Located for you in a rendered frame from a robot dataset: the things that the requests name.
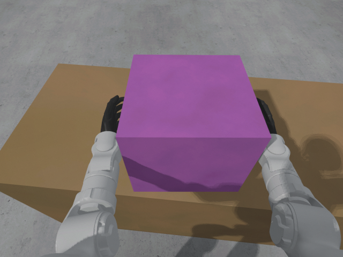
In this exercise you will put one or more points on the pedestal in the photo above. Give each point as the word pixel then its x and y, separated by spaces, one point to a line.
pixel 44 161

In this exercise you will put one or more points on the left robot upper arm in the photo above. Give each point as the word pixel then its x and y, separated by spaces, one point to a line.
pixel 88 235

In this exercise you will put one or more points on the left robot hand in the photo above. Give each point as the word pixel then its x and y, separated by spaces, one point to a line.
pixel 110 117

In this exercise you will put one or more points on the carton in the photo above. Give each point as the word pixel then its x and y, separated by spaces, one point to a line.
pixel 190 123

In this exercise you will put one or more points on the right robot upper arm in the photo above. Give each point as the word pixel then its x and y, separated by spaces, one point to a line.
pixel 305 231

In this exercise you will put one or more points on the robot right forearm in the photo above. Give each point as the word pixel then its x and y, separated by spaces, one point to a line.
pixel 280 177

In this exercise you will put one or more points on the right robot hand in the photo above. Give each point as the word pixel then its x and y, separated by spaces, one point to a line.
pixel 267 116

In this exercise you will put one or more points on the robot left forearm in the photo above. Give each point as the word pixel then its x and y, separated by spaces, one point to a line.
pixel 100 182

